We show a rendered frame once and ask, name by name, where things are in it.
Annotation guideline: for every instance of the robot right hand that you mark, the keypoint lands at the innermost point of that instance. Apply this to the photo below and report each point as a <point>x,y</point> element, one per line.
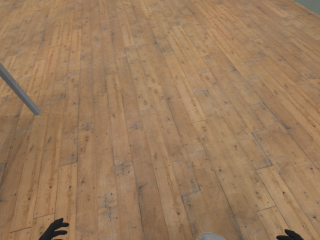
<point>291,236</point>

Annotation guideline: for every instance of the table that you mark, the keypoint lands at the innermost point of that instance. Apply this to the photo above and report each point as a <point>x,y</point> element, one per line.
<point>11,82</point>

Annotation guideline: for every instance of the robot left hand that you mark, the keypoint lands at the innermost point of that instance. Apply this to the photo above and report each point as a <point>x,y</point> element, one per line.
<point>51,233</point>

